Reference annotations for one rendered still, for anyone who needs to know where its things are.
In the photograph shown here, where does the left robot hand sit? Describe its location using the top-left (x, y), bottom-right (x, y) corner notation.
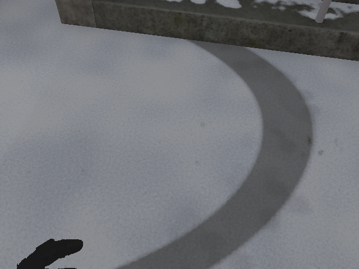
top-left (17, 239), bottom-right (83, 269)

